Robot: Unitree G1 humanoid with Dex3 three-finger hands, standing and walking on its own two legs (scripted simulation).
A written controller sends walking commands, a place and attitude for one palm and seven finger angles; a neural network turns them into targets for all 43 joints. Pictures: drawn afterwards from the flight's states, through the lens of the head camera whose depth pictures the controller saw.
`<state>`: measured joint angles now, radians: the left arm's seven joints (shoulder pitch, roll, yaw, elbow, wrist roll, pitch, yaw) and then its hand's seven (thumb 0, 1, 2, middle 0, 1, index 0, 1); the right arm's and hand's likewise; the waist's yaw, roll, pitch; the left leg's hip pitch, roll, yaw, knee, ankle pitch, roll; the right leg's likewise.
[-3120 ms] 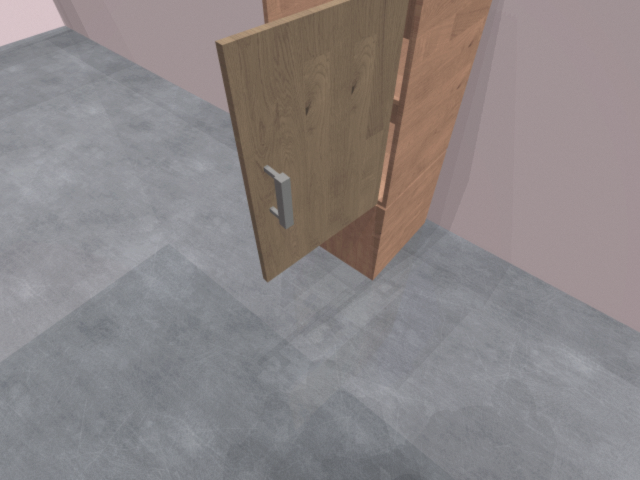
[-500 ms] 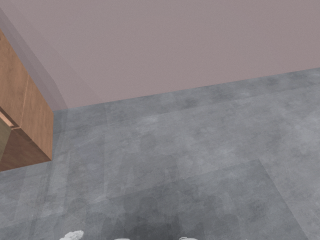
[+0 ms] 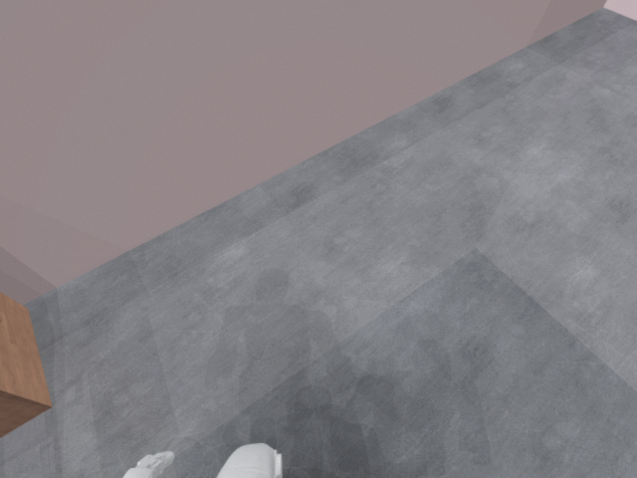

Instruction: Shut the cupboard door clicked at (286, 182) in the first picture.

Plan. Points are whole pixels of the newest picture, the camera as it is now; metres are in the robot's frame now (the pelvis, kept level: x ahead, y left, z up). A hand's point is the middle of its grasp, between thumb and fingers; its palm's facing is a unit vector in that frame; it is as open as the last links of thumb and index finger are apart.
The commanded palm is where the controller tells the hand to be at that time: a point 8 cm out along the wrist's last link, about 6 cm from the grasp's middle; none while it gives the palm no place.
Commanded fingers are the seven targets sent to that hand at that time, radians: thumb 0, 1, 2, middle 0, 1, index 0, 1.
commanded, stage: walk around to get in front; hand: left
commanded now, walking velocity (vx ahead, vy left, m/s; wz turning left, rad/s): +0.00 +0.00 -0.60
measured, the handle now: out of the picture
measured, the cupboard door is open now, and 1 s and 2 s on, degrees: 83 83 83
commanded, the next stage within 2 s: none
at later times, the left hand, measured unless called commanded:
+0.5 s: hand (193, 439) +0.18 +0.21 -0.17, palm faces -0.23 -0.95 -0.22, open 7.4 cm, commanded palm none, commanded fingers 0.00 0.90 0.90 -0.20 -0.30 -0.20 -0.30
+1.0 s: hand (292, 395) +0.24 +0.07 -0.15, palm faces -0.54 -0.80 -0.25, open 7.4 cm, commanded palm none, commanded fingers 0.00 0.90 0.90 -0.20 -0.30 -0.20 -0.30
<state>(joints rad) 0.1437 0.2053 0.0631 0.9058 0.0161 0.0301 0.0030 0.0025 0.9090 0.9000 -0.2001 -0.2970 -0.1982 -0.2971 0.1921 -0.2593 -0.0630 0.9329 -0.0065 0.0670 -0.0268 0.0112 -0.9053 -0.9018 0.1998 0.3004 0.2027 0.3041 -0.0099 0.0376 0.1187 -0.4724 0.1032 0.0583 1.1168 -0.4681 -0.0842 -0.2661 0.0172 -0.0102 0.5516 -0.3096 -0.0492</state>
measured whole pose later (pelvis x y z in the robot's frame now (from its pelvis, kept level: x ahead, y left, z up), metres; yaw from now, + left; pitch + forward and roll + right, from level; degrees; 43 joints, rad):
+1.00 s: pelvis +0.05 -0.05 +0.01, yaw -35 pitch +2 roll +2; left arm 0.17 0.20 0.05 0.90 0.02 0.03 -0.01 0.00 0.91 0.90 -0.20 -0.30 -0.20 -0.30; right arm 0.17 -0.24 -0.06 0.90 -0.01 0.05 -0.02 0.01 -0.91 -0.90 0.20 0.30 0.20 0.30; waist -0.01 0.00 0.08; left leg -0.49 0.07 0.00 0.99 -0.37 -0.10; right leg -0.27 0.06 0.06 0.48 -0.24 -0.07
